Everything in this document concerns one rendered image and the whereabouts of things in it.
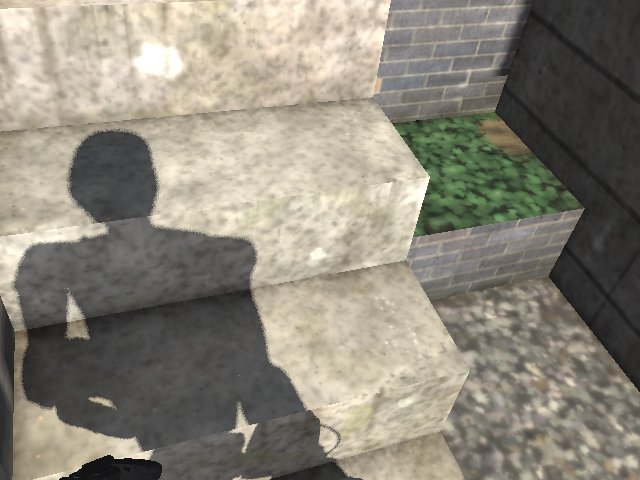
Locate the robot left hand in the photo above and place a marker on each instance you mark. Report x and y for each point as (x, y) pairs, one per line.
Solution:
(108, 468)

